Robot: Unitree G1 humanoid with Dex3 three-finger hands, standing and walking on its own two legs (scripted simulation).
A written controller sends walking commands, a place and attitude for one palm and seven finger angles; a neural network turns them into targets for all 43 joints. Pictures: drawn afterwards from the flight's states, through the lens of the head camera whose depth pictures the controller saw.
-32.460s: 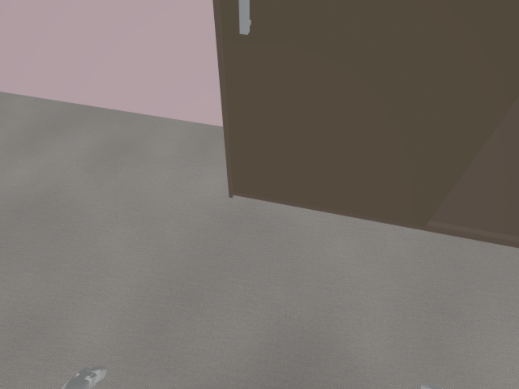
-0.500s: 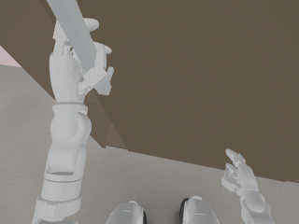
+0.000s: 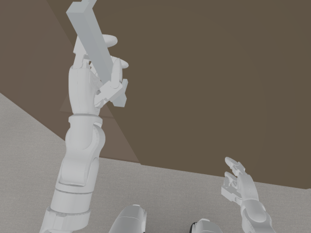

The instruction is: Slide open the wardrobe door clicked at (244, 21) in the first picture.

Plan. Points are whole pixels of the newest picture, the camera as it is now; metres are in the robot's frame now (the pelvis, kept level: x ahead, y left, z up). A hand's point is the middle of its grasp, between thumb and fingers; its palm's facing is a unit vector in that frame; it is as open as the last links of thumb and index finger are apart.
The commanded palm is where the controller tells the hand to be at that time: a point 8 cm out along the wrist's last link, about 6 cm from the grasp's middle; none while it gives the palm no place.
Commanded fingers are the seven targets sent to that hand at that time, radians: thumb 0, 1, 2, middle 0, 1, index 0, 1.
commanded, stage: step sideways, sliding the door along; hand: left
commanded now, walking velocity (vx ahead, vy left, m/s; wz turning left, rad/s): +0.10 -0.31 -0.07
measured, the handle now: (108, 59) +0.40 +0.13 +0.21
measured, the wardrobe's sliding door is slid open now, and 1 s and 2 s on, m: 0.36 0.67 0.69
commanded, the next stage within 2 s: stop walking and hold the door there in 1.40 s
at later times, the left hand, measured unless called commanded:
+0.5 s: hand (213, 88) +0.35 -0.06 +0.19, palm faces +0.03 -0.99 -0.12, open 6.6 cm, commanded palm +0.33 -0.05 +0.19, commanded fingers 0.00 0.90 0.90 -0.45 -1.40 -0.45 -1.40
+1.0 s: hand (305, 95) +0.34 -0.20 +0.20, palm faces -0.05 -1.00 -0.05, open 6.3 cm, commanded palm +0.33 -0.19 +0.18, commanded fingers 0.00 0.90 0.90 -0.45 -1.40 -0.45 -1.40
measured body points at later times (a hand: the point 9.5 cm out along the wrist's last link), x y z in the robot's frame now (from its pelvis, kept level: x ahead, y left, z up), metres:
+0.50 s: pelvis -0.04 -0.17 -0.02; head +0.02 -0.17 +0.43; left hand +0.34 -0.01 +0.20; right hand +0.12 -0.38 -0.13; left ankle -0.02 +0.07 -0.72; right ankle -0.04 -0.34 -0.73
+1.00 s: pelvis -0.07 -0.30 +0.02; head +0.00 -0.26 +0.46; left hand +0.34 -0.14 +0.20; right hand +0.07 -0.51 -0.09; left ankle -0.02 -0.14 -0.73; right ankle -0.06 -0.53 -0.65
